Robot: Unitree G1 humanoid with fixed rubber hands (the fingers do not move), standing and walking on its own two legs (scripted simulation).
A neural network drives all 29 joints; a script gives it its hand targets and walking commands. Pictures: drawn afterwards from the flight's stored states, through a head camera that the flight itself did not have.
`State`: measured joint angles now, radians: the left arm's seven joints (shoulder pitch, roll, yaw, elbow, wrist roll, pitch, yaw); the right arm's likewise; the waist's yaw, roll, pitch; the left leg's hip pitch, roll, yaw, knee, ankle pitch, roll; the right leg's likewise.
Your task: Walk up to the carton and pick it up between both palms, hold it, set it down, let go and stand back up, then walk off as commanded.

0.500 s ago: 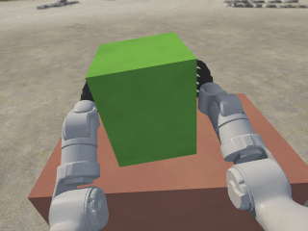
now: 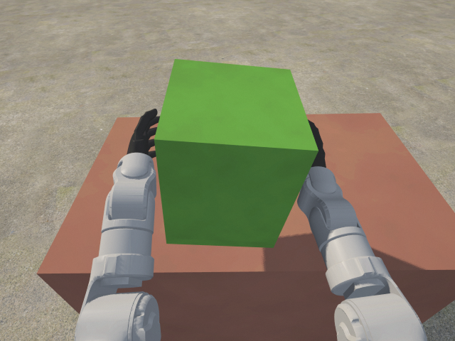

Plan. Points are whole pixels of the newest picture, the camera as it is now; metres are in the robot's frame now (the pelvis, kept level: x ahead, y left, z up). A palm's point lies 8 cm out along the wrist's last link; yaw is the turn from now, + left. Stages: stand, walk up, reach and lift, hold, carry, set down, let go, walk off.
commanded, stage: set down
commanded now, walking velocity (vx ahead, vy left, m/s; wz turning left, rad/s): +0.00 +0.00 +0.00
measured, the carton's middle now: (226, 158) +0.41 +0.00 +0.15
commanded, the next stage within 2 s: none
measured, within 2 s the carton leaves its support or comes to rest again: neither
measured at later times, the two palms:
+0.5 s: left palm (140, 175) +0.38 +0.15 +0.14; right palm (308, 163) +0.38 -0.14 +0.15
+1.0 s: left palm (142, 185) +0.39 +0.16 +0.11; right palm (300, 175) +0.39 -0.14 +0.11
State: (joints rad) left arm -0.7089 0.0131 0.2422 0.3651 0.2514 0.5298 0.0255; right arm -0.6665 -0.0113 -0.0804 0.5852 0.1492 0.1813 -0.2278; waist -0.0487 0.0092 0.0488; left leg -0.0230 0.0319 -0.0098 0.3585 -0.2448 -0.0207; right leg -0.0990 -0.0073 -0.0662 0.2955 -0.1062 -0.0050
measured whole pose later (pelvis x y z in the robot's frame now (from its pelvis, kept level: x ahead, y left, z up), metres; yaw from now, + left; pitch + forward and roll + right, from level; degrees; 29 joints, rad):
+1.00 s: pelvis +0.00 +0.00 +0.00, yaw +0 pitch -5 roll -1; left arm -0.68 -0.06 0.32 0.52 0.28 0.39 0.05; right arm -0.70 0.03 -0.26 0.80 -0.11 0.00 -0.11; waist 0.00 -0.03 0.10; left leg -0.03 0.03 -0.01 0.36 -0.24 -0.02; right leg -0.10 -0.01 -0.07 0.29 -0.11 0.00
